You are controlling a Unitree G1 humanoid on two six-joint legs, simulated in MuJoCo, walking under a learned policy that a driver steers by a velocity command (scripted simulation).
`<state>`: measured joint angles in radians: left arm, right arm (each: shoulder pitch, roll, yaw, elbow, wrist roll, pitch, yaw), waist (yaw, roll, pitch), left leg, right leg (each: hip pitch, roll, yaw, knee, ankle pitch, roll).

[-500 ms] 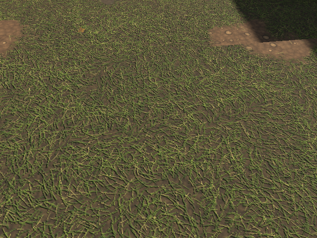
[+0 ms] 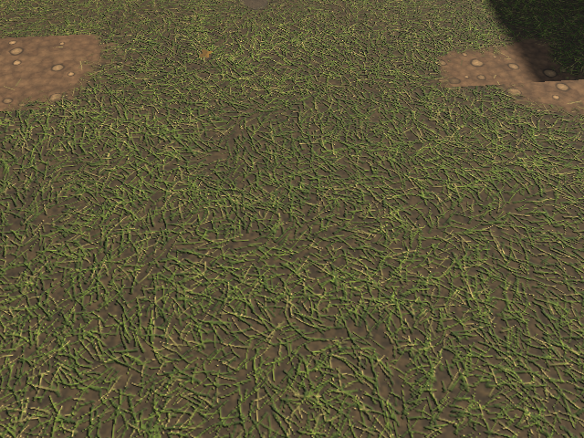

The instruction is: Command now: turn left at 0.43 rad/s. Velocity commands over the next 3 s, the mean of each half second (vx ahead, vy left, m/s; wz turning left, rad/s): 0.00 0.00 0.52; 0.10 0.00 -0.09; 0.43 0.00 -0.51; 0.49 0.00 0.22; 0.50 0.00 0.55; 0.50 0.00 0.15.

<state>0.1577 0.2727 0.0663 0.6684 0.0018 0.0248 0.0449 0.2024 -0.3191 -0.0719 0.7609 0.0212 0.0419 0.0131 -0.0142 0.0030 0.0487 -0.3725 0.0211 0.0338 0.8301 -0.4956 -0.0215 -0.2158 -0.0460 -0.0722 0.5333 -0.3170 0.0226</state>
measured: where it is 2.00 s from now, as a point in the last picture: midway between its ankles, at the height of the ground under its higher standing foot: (320, 402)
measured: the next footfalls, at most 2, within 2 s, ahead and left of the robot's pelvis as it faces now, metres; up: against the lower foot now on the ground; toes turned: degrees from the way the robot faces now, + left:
left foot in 0.08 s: +0.03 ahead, +0.11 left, +0.00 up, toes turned +5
right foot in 0.64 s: +0.10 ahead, -0.10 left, +0.00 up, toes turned +24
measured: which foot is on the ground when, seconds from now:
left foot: up 0.00-0.06, down 0.08-1.00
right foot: down 0.00-0.08, up 0.10-0.62, down 0.64-0.94, up 0.96-1.00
